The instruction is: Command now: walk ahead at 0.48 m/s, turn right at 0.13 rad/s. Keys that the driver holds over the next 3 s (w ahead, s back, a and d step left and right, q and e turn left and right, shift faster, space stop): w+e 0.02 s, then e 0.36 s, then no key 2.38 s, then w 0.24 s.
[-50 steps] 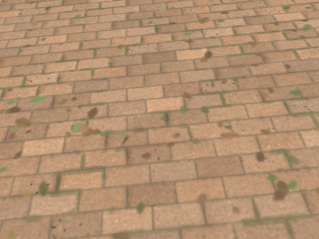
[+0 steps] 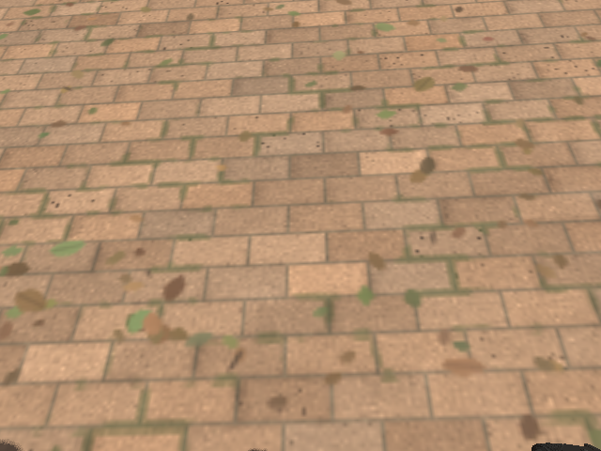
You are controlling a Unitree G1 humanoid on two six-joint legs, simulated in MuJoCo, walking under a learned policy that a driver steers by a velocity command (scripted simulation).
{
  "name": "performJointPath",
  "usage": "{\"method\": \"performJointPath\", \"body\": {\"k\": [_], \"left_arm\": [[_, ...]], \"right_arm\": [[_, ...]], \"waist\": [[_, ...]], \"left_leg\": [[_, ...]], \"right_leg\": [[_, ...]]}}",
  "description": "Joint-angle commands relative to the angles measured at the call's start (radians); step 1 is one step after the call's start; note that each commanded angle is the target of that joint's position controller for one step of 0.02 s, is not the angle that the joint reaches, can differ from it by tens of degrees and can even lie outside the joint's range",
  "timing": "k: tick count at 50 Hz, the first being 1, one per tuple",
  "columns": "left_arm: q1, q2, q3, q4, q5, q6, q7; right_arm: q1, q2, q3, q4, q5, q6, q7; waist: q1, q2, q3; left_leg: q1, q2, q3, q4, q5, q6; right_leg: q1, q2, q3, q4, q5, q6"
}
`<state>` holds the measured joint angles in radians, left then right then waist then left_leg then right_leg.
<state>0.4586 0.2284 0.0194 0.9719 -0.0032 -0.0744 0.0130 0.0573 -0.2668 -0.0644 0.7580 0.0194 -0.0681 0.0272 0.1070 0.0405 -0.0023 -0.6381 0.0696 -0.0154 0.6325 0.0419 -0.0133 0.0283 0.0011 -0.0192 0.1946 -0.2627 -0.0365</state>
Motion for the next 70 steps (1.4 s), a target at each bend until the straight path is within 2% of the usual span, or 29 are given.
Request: {"method": "performJointPath", "body": {"k": [1,4,6,7,8,9,10,11,12,15,23,26,27,28,29,30,31,33,36,41,43,44,45,46,47,48,51,58,70], "left_arm": [[0.07,0.181,0.041,-0.013,-0.009,0.006,0.007],[0.05,0.202,0.054,-0.011,-0.01,0.026,0.013],[-0.001,0.21,0.06,-0.033,-0.013,0.029,0.014],[-0.036,0.189,0.054,-0.071,-0.001,0.022,0.013],[0.057,0.074,0.025,-0.096,0.019,0.011,0.009],[0.144,0.1,0.026,-0.078,-0.008,0.005,0.008],[0.068,0.186,0.059,-0.091,-0.039,0.012,0.011],[-0.018,0.186,0.064,-0.116,-0.046,0.024,0.02],[-0.04,0.163,0.067,-0.116,-0.034,0.043,0.028],[-0.009,0.09,0.07,-0.141,-0.02,0.102,0.041],[-0.192,0.123,0.073,-0.267,-0.002,0.114,-0.002],[-0.211,0.138,0.079,-0.285,0.003,0.121,-0.014],[-0.203,0.148,0.083,-0.281,0.008,0.118,-0.013],[-0.194,0.189,0.093,-0.284,0.012,0.116,-0.006],[-0.198,0.275,0.104,-0.311,0.019,0.116,0.012],[-0.226,0.249,0.086,-0.325,0.046,0.102,0.012],[-0.241,0.217,0.08,-0.319,0.044,0.084,0.002],[-0.303,0.203,0.075,-0.305,0.028,0.062,-0.001],[-0.368,0.161,0.059,-0.288,0.023,0.057,0.007],[-0.368,0.154,0.057,-0.239,0.017,0.067,0.013],[-0.384,0.137,0.049,-0.218,0.001,0.073,0.012],[-0.349,0.126,0.046,-0.2,-0.001,0.07,0.009],[-0.319,0.113,0.044,-0.192,0.016,0.066,0.004],[-0.299,0.083,0.041,-0.19,0.024,0.068,0.004],[-0.361,0.117,0.045,-0.183,0.029,0.071,0.008],[-0.386,0.13,0.053,-0.183,0.021,0.074,0.013],[-0.374,0.125,0.056,-0.152,0.018,0.083,0.02],[-0.351,0.116,0.059,-0.073,0.011,0.075,0.017],[-0.316,0.127,0.052,0.026,0.008,0.073,0.029]], "right_arm": [[-0.224,-0.026,0.007,-0.127,0.006,-0.031,0.021],[-0.191,-0.06,-0.001,-0.126,-0.004,-0.048,0.029],[0.012,-0.128,-0.03,-0.066,-0.019,-0.054,0.015],[0.17,-0.189,-0.047,-0.031,-0.037,-0.054,-0.001],[0.265,-0.266,-0.058,-0.017,-0.062,-0.035,-0.017],[0.262,-0.212,-0.04,-0.036,-0.046,-0.017,-0.013],[0.187,-0.156,-0.026,-0.047,-0.036,0.0,-0.017],[0.118,-0.113,-0.014,-0.048,-0.026,0.006,-0.024],[0.065,-0.081,-0.004,-0.039,-0.023,0.005,-0.025],[-0.042,-0.084,-0.009,-0.023,-0.053,-0.005,-0.017],[-0.04,-0.167,-0.031,0.04,-0.02,0.027,-0.047],[-0.036,-0.186,-0.033,0.061,0.006,0.047,-0.04],[-0.02,-0.165,-0.025,0.072,0.011,0.051,-0.038],[0.042,-0.121,-0.01,0.097,-0.003,0.052,-0.033],[0.081,-0.055,0.014,0.088,-0.052,0.048,-0.021],[0.045,-0.071,0.009,0.075,-0.04,0.055,-0.032],[0.005,-0.143,-0.012,0.077,-0.02,0.066,-0.04],[0.036,-0.139,-0.022,0.111,-0.009,0.082,-0.052],[0.07,-0.115,-0.021,0.145,-0.013,0.09,-0.06],[0.049,-0.092,-0.004,0.166,-0.008,0.085,-0.056],[0.099,-0.082,0.001,0.197,-0.017,0.08,-0.046],[0.108,-0.108,0.001,0.206,-0.034,0.079,-0.042],[0.109,-0.168,-0.007,0.205,-0.04,0.079,-0.044],[0.059,-0.171,-0.008,0.221,-0.024,0.078,-0.04],[0.019,-0.119,0.004,0.206,-0.024,0.069,-0.035],[0.014,-0.108,0.009,0.214,-0.034,0.06,-0.036],[0.043,-0.116,0.013,0.243,-0.03,0.039,-0.042],[0.075,-0.1,0.023,0.276,-0.027,0.054,-0.055],[0.089,-0.088,0.032,0.303,-0.025,0.06,-0.053]], "waist": [[0.02,-0.134,0.128],[-0.033,-0.165,0.102],[-0.147,-0.181,-0.036],[-0.211,-0.143,-0.171],[-0.185,0.137,-0.364],[-0.183,0.219,-0.563],[-0.178,0.137,-0.422],[-0.154,0.099,-0.268],[-0.124,0.048,-0.166],[-0.046,0.086,-0.061],[-0.076,0.053,-0.072],[-0.061,0.04,-0.053],[-0.057,0.024,-0.052],[-0.066,-0.046,-0.057],[-0.117,-0.286,-0.106],[-0.088,-0.343,-0.123],[-0.07,-0.243,-0.11],[-0.102,-0.179,-0.098],[-0.136,-0.16,-0.097],[-0.11,-0.171,-0.101],[-0.149,-0.153,-0.084],[-0.14,-0.117,-0.08],[-0.098,-0.015,-0.07],[-0.047,0.118,-0.044],[-0.081,0.085,-0.008],[-0.088,0.07,0.0],[-0.1,0.025,0.006],[-0.117,-0.036,0.009],[-0.111,-0.038,0.01]], "left_leg": [[-0.069,-0.031,0.026,-0.091,-0.009,0.005],[0.077,-0.071,0.021,-0.168,-0.05,0.037],[0.388,-0.105,0.045,-0.226,0.071,0.088],[0.704,0.012,-0.044,-0.145,0.326,0.139],[1.115,0.325,-0.333,-0.04,0.727,0.268],[1.135,0.438,-0.516,-0.102,0.663,0.362],[0.97,0.375,-0.385,-0.163,0.532,0.328],[0.825,0.316,-0.269,-0.198,0.449,0.29],[0.664,0.267,-0.186,-0.245,0.4,0.267],[0.354,0.228,-0.047,-0.37,0.252,0.258],[0.409,0.242,0.061,-0.395,0.095,0.25],[0.432,0.236,0.054,-0.309,-0.037,0.201],[0.407,0.205,0.066,-0.255,-0.114,0.161],[0.356,0.154,0.106,-0.169,-0.207,0.091],[0.23,0.043,0.199,0.074,-0.493,-0.006],[0.155,-0.027,0.105,0.227,-0.705,-0.047],[0.147,-0.01,0.039,0.338,-0.692,-0.049],[0.137,0.002,0.004,0.373,-0.601,-0.042],[0.231,-0.003,0.002,0.323,-0.5,-0.057],[0.351,-0.019,0.025,0.024,-0.412,-0.051],[0.467,-0.035,0.048,-0.215,-0.215,-0.023],[0.53,-0.005,0.003,-0.26,-0.105,0.0],[0.549,0.079,-0.077,-0.256,0.006,0.036],[0.407,0.093,-0.087,-0.268,-0.198,0.092],[0.327,0.067,-0.086,-0.304,-0.327,0.084],[0.309,0.054,-0.073,-0.317,-0.358,0.06],[0.357,0.023,-0.041,-0.298,-0.274,0.028],[0.418,0.001,-0.023,-0.277,-0.231,0.039],[0.426,-0.019,-0.008,-0.277,-0.194,0.041]], "right_leg": [[0.011,-0.239,0.163,-0.04,0.25,-0.141],[0.031,-0.241,0.173,0.083,0.545,-0.106],[-0.015,-0.18,0.145,0.291,0.799,-0.051],[-0.199,-0.126,0.128,0.501,0.632,-0.009],[-0.56,0.022,0.061,0.893,-0.099,0.061],[-0.6,0.052,0.178,1.107,-0.455,0.08],[-0.648,-0.011,0.169,1.157,-0.405,0.084],[-0.693,-0.047,0.113,1.136,-0.346,0.09],[-0.667,-0.073,0.096,1.094,-0.296,0.102],[-0.495,-0.095,0.061,0.979,-0.211,0.108],[-0.392,-0.089,0.029,0.591,0.02,0.063],[-0.317,-0.054,-0.002,0.409,0.036,0.028],[-0.244,-0.032,-0.014,0.315,0.099,0.007],[-0.146,-0.066,0.046,0.222,0.272,-0.021],[-0.019,-0.288,0.305,0.194,0.646,-0.092],[-0.096,-0.401,0.43,0.153,0.596,-0.271],[-0.138,-0.352,0.379,0.141,0.531,-0.286],[-0.147,-0.272,0.269,0.146,0.461,-0.208],[-0.208,-0.231,0.187,0.15,0.524,-0.184],[-0.178,-0.223,0.203,0.159,0.404,-0.186],[-0.222,-0.186,0.185,0.178,0.271,-0.136],[-0.258,-0.154,0.174,0.184,0.182,-0.085],[-0.291,-0.091,0.119,0.24,0.084,-0.036],[-0.222,-0.028,0.051,0.212,0.024,0.007],[-0.157,-0.027,0.051,0.23,0.057,0.025],[-0.137,-0.032,0.051,0.24,0.091,0.021],[-0.147,-0.047,0.066,0.227,0.174,0.005],[-0.175,-0.044,0.053,0.211,0.195,0.02],[-0.167,-0.048,0.046,0.209,0.211,0.026]]}}
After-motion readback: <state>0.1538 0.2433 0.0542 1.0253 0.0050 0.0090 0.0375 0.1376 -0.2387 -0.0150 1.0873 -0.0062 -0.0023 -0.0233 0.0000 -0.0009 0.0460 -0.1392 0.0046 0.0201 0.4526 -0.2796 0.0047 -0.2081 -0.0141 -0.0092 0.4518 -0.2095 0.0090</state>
